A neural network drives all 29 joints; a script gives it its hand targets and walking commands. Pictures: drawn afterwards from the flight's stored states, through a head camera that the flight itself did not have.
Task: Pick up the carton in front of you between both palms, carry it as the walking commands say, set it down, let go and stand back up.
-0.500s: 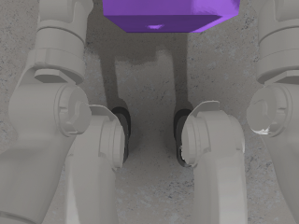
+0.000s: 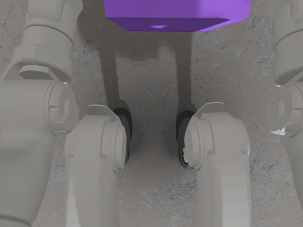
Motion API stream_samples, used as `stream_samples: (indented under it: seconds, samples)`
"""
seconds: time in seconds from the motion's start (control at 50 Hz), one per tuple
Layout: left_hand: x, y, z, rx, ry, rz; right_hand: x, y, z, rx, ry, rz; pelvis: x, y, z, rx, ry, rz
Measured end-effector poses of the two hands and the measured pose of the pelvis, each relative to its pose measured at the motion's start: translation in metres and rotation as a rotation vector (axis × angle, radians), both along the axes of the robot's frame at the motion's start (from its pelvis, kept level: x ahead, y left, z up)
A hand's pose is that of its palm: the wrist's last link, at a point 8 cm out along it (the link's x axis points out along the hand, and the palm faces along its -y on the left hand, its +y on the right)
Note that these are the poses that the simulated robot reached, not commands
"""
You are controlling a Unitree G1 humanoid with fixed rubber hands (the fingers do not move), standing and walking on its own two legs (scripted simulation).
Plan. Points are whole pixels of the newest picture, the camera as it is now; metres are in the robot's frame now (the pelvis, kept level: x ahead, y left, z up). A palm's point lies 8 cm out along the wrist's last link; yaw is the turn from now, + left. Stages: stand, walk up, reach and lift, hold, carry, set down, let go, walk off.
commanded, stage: set down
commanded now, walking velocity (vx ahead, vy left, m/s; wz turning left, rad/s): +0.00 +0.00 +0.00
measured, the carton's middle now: out of the picture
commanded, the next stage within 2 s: let go in 1.12 s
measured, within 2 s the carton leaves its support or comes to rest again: neither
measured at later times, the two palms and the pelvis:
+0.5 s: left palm out of the picture +0.58 +0.14 -0.03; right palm out of the picture +0.57 -0.23 -0.02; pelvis +0.00 +0.00 +0.08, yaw +0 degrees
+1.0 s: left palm out of the picture +0.58 +0.15 +0.12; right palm out of the picture +0.57 -0.25 +0.12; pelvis +0.02 +0.00 +0.21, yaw -1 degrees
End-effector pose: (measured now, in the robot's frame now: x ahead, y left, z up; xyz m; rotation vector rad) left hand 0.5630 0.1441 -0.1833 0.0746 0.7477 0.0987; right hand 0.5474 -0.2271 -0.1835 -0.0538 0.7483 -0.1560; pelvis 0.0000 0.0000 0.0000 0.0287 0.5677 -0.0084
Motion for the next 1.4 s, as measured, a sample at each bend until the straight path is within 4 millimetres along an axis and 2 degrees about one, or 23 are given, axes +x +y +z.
stream_samples:
  seconds: [0.06,0.14,0.26,0.36,0.46,0.76,1.14,1.26,1.4]
  samples:
    - [0.007,0.009,0.007,0.005,-0.024,0.01,0.008,-0.008,0.007,-0.008,-0.026,-0.016,0.001,0.0,-0.001,-0.001,0.002,-0.002]
    - [0.015,0.007,0.022,-0.007,-0.061,0.007,0.017,-0.009,0.023,-0.003,-0.064,-0.019,0.001,-0.001,-0.001,0.0,0.014,-0.002]
    - [0.021,-0.006,0.064,-0.014,-0.122,-0.002,0.025,-0.005,0.066,0.003,-0.126,-0.012,-0.001,-0.001,0.012,0.005,0.039,-0.006]
    - [0.019,-0.009,0.108,-0.007,-0.117,0.011,0.023,-0.006,0.112,0.002,-0.12,-0.02,-0.002,-0.002,0.041,0.009,0.089,-0.008]
    - [0.017,-0.006,0.145,-0.008,-0.108,0.021,0.021,-0.006,0.148,0.0,-0.106,-0.018,-0.003,-0.002,0.071,0.009,0.155,-0.009]
    - [0.022,0.003,0.223,0.0,-0.124,0.02,0.024,-0.017,0.227,-0.007,-0.117,-0.014,0.006,0.0,0.143,0.002,0.248,-0.01]
    - [0.015,0.006,0.34,-0.002,-0.118,0.011,0.02,-0.021,0.345,0.0,-0.114,0.001,0.025,-0.002,0.255,-0.003,0.25,-0.013]
    - [0.003,0.009,0.361,0.036,-0.093,-0.017,0.009,-0.02,0.366,-0.04,-0.082,0.031,0.032,-0.003,0.285,-0.007,0.234,-0.012]
    - [-0.045,0.024,0.381,0.098,-0.029,-0.063,-0.039,-0.023,0.385,-0.094,-0.014,0.07,0.049,-0.004,0.318,-0.013,0.177,-0.012]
